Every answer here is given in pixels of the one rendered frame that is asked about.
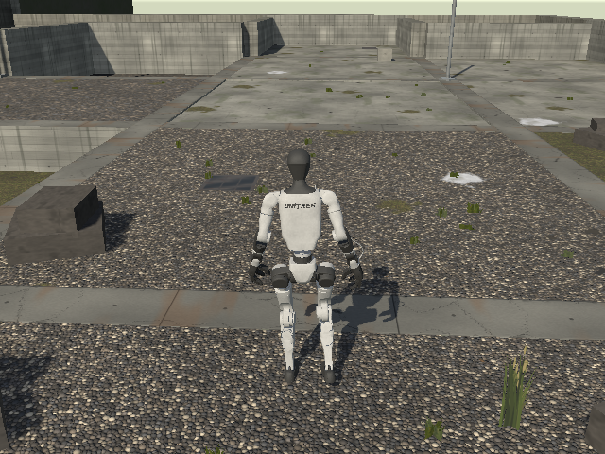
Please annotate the robot head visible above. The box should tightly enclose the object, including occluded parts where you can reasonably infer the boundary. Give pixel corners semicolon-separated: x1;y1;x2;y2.
284;148;316;194

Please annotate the right robot hand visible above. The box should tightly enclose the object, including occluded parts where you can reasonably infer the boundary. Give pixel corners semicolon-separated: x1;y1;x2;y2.
341;264;363;290

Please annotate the right robot forearm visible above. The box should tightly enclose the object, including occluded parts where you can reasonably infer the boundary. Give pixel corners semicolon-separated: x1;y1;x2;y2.
338;227;360;269

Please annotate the left robot forearm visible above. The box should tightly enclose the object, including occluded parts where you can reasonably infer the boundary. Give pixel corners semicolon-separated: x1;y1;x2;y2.
251;229;267;267

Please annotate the right robot upper arm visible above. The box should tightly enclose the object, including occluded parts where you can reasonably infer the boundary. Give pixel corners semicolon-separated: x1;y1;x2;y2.
320;189;347;242

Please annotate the right robot thigh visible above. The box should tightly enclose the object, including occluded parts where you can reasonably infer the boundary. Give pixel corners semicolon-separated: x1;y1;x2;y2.
316;262;336;322

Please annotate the left robot upper arm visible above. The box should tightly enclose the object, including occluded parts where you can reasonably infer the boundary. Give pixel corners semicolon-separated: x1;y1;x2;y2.
256;191;281;243

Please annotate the left robot hand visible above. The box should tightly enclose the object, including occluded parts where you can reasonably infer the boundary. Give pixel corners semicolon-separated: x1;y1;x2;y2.
249;264;270;285

